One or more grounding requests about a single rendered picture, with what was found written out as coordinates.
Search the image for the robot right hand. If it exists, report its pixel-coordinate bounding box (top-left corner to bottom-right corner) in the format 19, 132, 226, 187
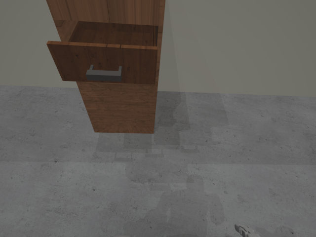
235, 224, 260, 237

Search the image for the drawer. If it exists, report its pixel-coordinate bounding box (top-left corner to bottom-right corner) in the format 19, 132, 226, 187
47, 21, 158, 84

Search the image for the cabinet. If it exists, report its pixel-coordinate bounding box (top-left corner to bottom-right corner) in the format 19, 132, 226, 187
46, 0, 165, 134

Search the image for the handle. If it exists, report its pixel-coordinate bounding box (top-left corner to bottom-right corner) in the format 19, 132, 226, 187
86, 65, 122, 81

